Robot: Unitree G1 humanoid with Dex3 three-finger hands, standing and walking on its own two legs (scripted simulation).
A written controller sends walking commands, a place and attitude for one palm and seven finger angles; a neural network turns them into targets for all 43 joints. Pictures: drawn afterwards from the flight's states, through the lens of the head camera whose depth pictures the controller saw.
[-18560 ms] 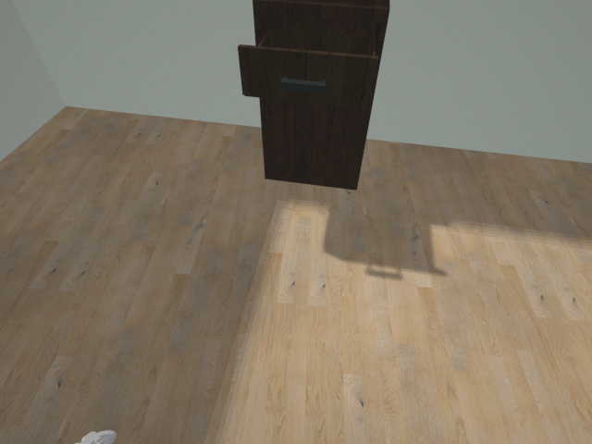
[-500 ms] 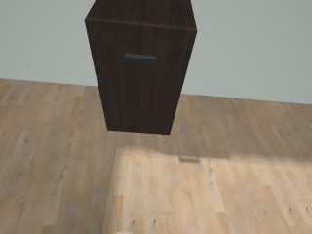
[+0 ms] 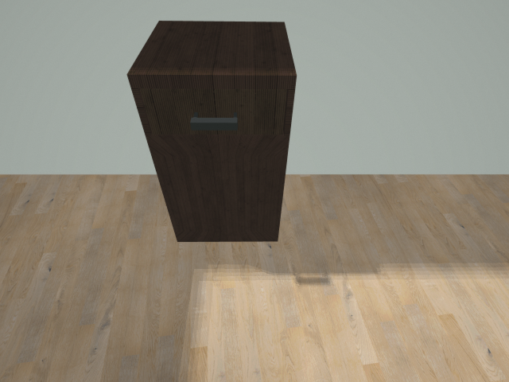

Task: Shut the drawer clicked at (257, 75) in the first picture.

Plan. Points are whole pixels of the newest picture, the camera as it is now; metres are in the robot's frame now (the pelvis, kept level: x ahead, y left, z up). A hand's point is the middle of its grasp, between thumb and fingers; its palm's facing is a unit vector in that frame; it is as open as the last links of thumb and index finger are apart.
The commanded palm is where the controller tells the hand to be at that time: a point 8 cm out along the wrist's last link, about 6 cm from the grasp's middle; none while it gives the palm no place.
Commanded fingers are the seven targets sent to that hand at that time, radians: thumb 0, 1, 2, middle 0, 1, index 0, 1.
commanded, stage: let the arm hang, fingers relaxed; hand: left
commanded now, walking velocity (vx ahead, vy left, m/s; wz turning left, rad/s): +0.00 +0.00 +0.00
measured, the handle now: (215, 119) +0.85 +0.16 -0.06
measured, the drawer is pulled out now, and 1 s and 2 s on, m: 0.00 0.00 0.00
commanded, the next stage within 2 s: look to check the result in 0.12 s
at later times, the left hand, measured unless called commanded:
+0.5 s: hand out of the picture +0.00 +0.13 -0.18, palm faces +0.05 -0.99 -0.16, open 7.4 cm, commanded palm none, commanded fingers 0.00 0.90 0.90 -0.20 -0.30 -0.20 -0.30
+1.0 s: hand out of the picture +0.01 +0.13 -0.18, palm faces +0.05 -0.98 -0.17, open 7.4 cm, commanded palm none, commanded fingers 0.00 0.90 0.90 -0.20 -0.30 -0.20 -0.30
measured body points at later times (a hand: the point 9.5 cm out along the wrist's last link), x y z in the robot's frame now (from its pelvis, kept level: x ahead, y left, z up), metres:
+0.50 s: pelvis +0.02 -0.02 +0.00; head +0.03 -0.02 +0.45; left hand +0.00 +0.18 -0.16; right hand -0.01 -0.22 -0.16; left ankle +0.06 +0.10 -0.74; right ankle -0.01 -0.11 -0.74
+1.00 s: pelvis +0.03 -0.03 +0.00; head +0.04 -0.03 +0.45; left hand +0.01 +0.18 -0.16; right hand +0.02 -0.24 -0.16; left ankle +0.06 +0.10 -0.74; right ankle -0.01 -0.11 -0.74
